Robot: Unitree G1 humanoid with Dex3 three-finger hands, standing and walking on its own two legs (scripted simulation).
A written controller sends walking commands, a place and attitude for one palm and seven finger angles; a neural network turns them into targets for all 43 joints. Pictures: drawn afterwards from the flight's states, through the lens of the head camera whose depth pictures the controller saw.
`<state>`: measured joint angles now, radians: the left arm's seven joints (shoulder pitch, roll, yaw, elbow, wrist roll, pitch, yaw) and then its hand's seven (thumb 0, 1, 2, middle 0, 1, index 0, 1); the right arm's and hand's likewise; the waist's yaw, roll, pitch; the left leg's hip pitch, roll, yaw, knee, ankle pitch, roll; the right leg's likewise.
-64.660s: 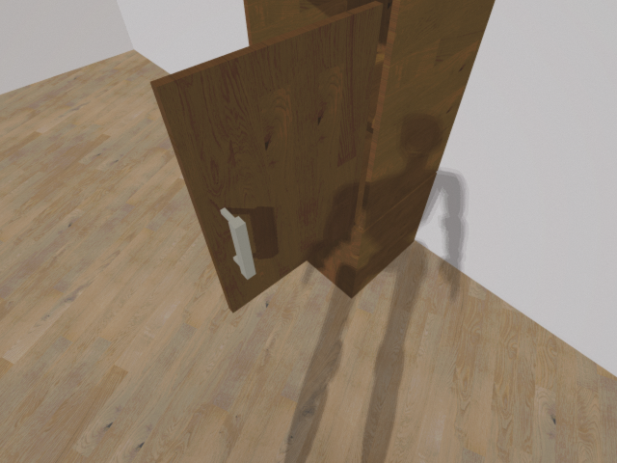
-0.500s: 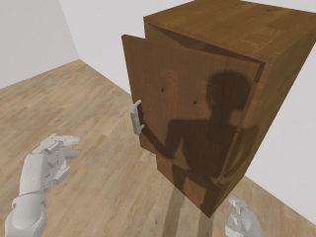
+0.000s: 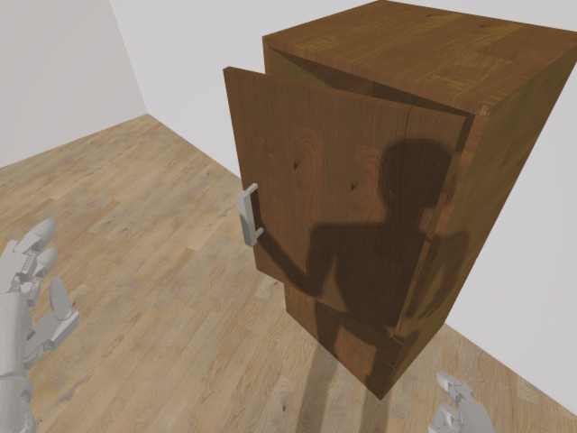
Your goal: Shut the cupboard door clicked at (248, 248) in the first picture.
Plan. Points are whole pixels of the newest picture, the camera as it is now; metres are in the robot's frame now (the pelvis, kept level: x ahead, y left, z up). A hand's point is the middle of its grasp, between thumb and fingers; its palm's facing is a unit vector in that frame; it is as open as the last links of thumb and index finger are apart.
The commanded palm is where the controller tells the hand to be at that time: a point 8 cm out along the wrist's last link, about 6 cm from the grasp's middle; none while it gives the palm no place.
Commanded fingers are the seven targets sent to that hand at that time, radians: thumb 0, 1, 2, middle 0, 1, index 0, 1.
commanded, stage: draw the hand back to the body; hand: left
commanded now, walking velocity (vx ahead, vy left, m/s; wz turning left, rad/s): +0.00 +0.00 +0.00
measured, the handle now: (252, 215) +0.61 +0.17 -0.09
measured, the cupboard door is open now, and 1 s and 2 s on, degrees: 15 15 15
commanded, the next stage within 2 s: step back with the hand held close in 0.06 s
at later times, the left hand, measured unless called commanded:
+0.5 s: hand (67, 305) +0.20 +0.27 +0.15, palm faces +0.37 -0.78 -0.50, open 7.4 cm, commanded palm +0.14 +0.31 +0.17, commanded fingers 0.00 0.90 0.90 -0.20 -0.30 -0.20 -0.30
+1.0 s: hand (5, 364) +0.13 +0.30 +0.15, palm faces +0.46 -0.77 -0.44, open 7.4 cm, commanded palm +0.07 +0.33 +0.17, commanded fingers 0.00 0.90 0.90 -0.20 -0.30 -0.20 -0.30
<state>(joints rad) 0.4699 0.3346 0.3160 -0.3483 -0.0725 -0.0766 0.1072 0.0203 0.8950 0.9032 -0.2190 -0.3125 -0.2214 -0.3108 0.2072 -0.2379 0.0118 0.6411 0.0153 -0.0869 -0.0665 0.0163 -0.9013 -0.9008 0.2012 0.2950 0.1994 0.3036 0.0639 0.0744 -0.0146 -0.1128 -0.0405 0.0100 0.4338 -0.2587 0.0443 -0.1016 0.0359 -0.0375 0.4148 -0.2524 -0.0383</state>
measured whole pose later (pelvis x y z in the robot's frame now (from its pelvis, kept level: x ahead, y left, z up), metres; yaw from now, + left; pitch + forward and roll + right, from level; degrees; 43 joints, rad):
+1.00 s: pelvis -0.07 +0.03 -0.02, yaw -1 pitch +0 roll -2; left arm 0.50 0.39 0.44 -0.45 -0.02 -0.21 0.15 0.02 0.89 0.90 -0.21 -0.30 -0.21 -0.30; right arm 0.24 -0.24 0.01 0.58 0.01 -0.03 -0.08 0.01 -0.90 -0.90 0.20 0.30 0.20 0.30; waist 0.01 0.01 -0.02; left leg -0.40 -0.04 0.05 0.65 -0.25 0.09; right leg -0.39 0.02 -0.02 0.61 -0.22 0.00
